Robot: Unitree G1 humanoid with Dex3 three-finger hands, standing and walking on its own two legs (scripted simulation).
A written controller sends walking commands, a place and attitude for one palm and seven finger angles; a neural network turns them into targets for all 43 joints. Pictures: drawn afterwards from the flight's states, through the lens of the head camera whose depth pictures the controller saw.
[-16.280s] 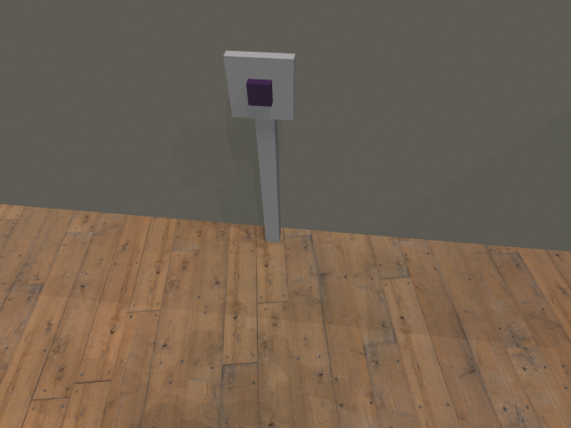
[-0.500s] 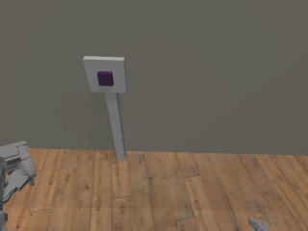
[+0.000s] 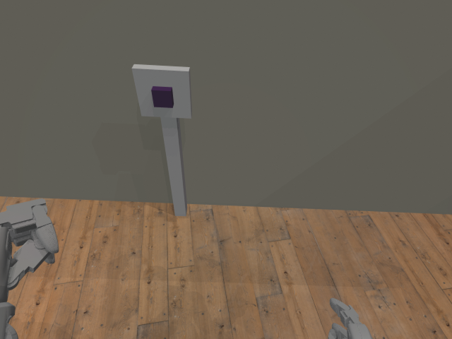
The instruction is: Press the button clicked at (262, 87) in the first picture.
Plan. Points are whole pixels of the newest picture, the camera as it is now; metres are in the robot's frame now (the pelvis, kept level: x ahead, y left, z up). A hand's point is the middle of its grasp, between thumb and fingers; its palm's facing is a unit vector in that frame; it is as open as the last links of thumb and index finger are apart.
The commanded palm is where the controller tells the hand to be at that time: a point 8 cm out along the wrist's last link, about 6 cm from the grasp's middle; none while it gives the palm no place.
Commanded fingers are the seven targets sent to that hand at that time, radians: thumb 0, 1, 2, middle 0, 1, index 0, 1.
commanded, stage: stop stepping back and stand still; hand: left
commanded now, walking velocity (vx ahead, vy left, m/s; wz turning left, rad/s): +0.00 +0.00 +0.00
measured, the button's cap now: (163, 96) +0.84 +0.26 -0.02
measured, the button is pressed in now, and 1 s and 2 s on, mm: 0 0 0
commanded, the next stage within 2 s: let the arm hang, fingers relaxed in 0.26 s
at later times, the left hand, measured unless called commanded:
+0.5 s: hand (94, 297) +0.20 +0.24 -0.03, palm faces +0.08 -0.90 -0.44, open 3.0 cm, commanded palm none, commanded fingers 0.00 0.90 0.90 -1.01 -1.18 -1.01 -1.18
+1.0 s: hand out of the picture +0.00 +0.22 -0.16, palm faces +0.03 -0.95 -0.30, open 6.1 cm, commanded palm none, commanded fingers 0.00 0.90 0.90 -0.20 -0.30 -0.20 -0.30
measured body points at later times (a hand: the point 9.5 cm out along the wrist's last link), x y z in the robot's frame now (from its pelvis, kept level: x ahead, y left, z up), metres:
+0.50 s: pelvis -0.01 +0.01 -0.01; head +0.00 -0.02 +0.44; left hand +0.19 +0.29 +0.00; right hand +0.15 -0.26 -0.12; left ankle +0.05 +0.10 -0.74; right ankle +0.02 -0.11 -0.74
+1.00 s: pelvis +0.00 -0.01 +0.00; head +0.01 -0.01 +0.45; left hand +0.00 +0.27 -0.14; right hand +0.02 -0.27 -0.15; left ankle +0.05 +0.10 -0.74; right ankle +0.02 -0.11 -0.74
